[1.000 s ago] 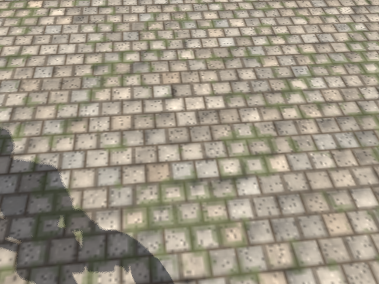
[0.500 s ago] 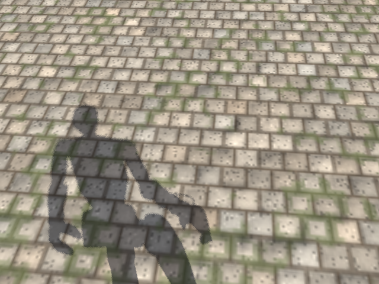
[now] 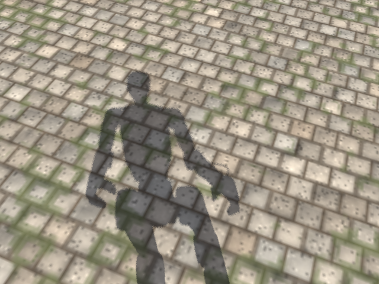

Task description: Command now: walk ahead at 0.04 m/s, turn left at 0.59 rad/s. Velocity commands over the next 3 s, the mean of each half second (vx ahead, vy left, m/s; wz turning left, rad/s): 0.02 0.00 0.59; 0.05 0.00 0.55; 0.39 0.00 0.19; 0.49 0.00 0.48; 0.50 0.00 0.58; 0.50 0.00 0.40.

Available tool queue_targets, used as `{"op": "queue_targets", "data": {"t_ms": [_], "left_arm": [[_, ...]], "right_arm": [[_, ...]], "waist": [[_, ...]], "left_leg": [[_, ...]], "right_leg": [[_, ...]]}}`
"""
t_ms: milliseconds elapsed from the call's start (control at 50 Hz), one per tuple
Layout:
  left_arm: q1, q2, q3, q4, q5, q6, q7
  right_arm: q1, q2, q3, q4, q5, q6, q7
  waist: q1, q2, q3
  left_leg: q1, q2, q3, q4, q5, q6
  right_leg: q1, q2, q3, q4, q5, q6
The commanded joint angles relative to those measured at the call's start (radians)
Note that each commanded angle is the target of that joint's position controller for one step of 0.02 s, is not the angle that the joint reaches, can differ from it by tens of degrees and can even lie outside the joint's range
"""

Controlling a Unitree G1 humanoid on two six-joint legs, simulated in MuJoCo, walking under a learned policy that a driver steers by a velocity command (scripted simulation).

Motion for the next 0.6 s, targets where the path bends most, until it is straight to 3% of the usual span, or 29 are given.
{"op": "queue_targets", "data": {"t_ms": [20,140,180,220,240,260,280,300,320,360,460,600], "left_arm": [[0.038,0.09,0.024,-0.051,-0.004,0.002,0.005],[0.041,0.09,0.018,-0.064,-0.023,-0.019,0.013],[0.096,0.092,0.017,-0.056,-0.033,-0.028,0.017],[0.189,0.104,0.021,-0.035,-0.029,-0.04,0.03],[0.182,0.181,0.038,-0.046,-0.016,-0.045,0.041],[0.093,0.276,0.056,-0.089,-0.002,-0.043,0.041],[0.027,0.236,0.048,-0.098,0.009,-0.04,0.033],[-0.011,0.164,0.027,-0.111,0.002,-0.044,0.03],[-0.045,0.133,0.018,-0.116,-0.002,-0.047,0.024],[-0.049,0.124,0.014,-0.133,-0.003,-0.047,0.021],[0.124,0.166,0.034,-0.092,-0.005,-0.045,0.016],[0.098,0.213,0.055,-0.084,0.0,-0.041,-0.014]], "right_arm": [[0.014,-0.158,-0.043,-0.062,-0.004,0.0,-0.003],[0.01,-0.162,-0.051,-0.064,-0.012,0.01,0.004],[-0.007,-0.158,-0.052,-0.064,-0.009,0.015,0.008],[-0.038,-0.146,-0.049,-0.069,0.009,0.016,0.007],[-0.01,-0.102,-0.038,-0.075,0.021,0.013,0.001],[-0.011,-0.082,-0.039,-0.092,0.031,0.007,-0.004],[-0.022,-0.167,-0.057,-0.075,-0.02,0.002,-0.007],[0.004,-0.166,-0.062,-0.059,-0.022,0.002,0.001],[0.044,-0.149,-0.058,-0.042,-0.022,0.009,0.008],[0.082,-0.141,-0.053,-0.025,-0.017,0.026,0.026],[-0.049,-0.11,-0.027,-0.078,-0.001,0.041,0.041],[-0.079,-0.1,-0.008,-0.118,0.019,0.041,0.045]], "waist": [[0.004,0.122,-0.127],[-0.002,0.139,-0.125],[0.02,0.154,-0.125],[0.074,0.14,-0.112],[0.052,0.007,-0.108],[0.037,-0.22,-0.089],[0.018,-0.107,-0.035],[-0.015,-0.061,-0.046],[-0.041,-0.055,-0.05],[-0.033,-0.122,-0.07],[0.072,-0.133,-0.079],[0.074,-0.196,-0.108]], "left_leg": [[0.112,0.256,-0.368,-0.2,-0.277,0.101],[0.105,0.243,-0.452,-0.188,-0.271,0.081],[0.071,0.228,-0.476,-0.19,-0.25,0.056],[-0.017,0.167,-0.451,-0.163,-0.319,-0.017],[-0.103,0.082,-0.359,-0.025,-0.436,-0.081],[-0.238,-0.092,-0.099,0.277,-0.455,-0.117],[-0.225,-0.007,-0.074,0.482,-0.436,-0.13],[-0.158,0.003,-0.078,0.585,-0.39,-0.129],[-0.145,0.005,-0.071,0.669,-0.343,-0.13],[-0.182,0.016,-0.032,0.774,-0.32,-0.146],[-0.255,0.07,0.018,0.609,-0.358,-0.19],[0.004,0.09,0.125,0.298,-0.395,-0.137]], "right_leg": [[0.003,0.024,-0.005,-0.06,0.012,0.005],[0.117,0.08,-0.002,-0.238,-0.028,-0.032],[0.224,0.109,-0.007,-0.372,-0.034,-0.06],[0.4,0.103,-0.012,-0.638,0.07,-0.089],[0.464,-0.063,0.149,-0.775,-0.023,-0.125],[0.422,-0.33,0.463,-0.866,-0.109,-0.231],[0.283,-0.357,0.404,-0.83,0.062,-0.28],[0.24,-0.294,0.304,-0.785,0.214,-0.264],[0.243,-0.228,0.195,-0.753,0.316,-0.232],[0.317,-0.172,0.08,-0.709,0.462,-0.217],[0.542,-0.216,0.04,-0.641,0.674,-0.249],[0.458,-0.248,-0.051,-0.572,0.706,-0.226]]}}
Next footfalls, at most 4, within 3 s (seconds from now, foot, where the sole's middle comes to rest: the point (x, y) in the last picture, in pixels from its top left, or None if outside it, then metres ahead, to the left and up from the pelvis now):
0.24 right None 0.06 -0.14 -0.77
0.68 left None -0.03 0.07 -0.77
1.20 right None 0.15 -0.05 -0.77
1.68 left None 0.29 0.31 -0.77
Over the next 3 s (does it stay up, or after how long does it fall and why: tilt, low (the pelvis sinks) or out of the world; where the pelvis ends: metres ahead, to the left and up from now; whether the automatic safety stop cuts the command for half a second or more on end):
stays up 0.53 0.78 0.01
